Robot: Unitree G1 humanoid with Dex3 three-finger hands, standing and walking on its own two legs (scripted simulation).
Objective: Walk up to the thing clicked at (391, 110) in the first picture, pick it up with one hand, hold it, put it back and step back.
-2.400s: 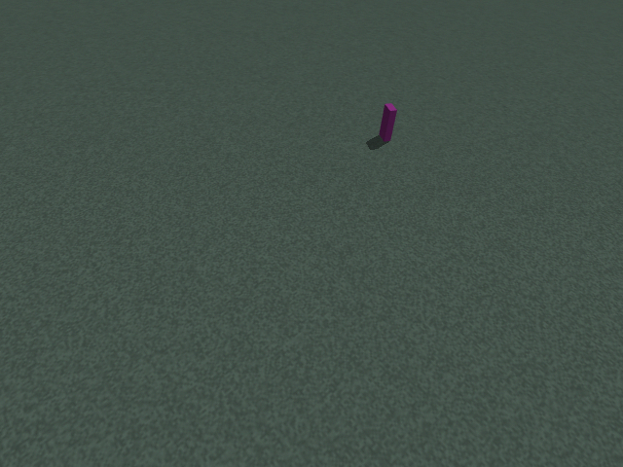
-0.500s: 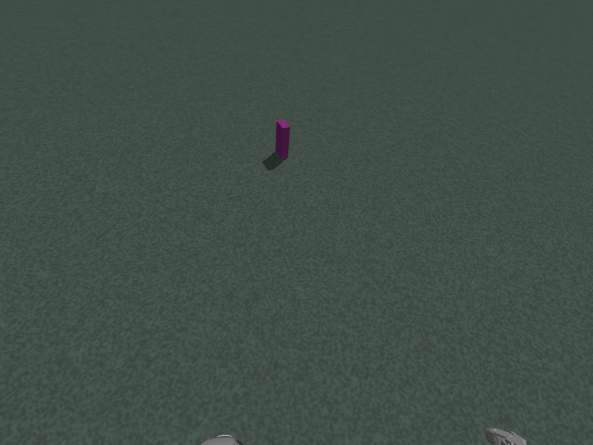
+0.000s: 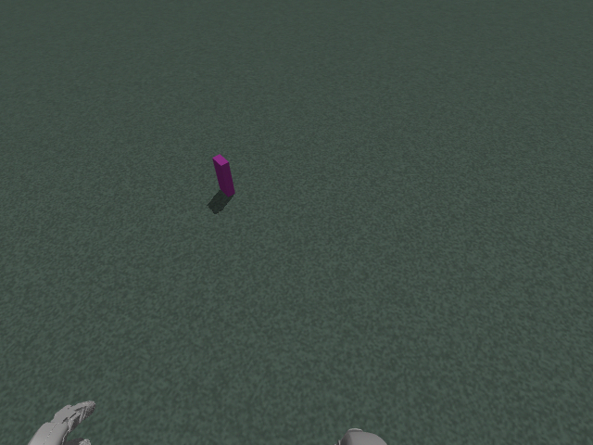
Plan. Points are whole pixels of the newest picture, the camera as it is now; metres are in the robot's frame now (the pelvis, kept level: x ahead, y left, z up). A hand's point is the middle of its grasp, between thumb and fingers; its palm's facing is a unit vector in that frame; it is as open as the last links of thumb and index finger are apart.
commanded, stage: walk up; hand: left
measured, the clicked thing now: (224, 176) +1.35 +0.28 -0.65
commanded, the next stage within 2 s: none
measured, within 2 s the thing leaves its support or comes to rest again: neither
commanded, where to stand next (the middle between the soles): +1.00 +0.06 m, yaw +1 degrees
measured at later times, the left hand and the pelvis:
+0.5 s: hand (91, 373) +0.28 +0.33 -0.14, palm faces -0.03 -0.93 -0.36, open 7.4 cm; pelvis +0.26 +0.05 +0.01, yaw +0 degrees
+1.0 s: hand (151, 226) +0.56 +0.28 -0.09, palm faces +0.00 -0.92 -0.40, open 7.4 cm; pelvis +0.48 +0.01 +0.02, yaw +1 degrees
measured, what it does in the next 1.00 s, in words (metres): walks ahead: left foot, then right foot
